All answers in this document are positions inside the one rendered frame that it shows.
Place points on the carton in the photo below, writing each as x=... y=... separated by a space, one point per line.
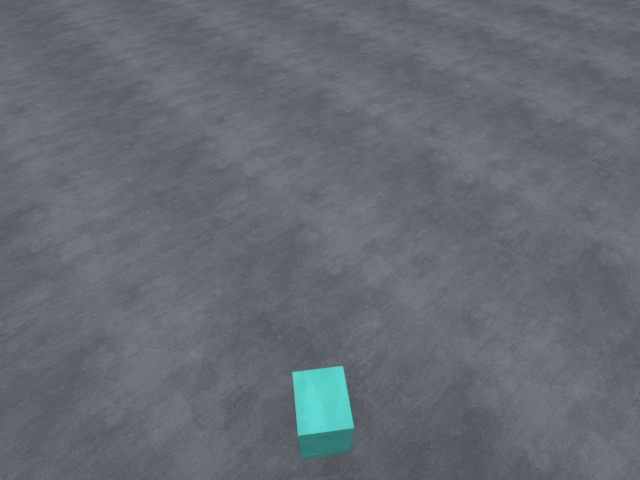
x=324 y=419

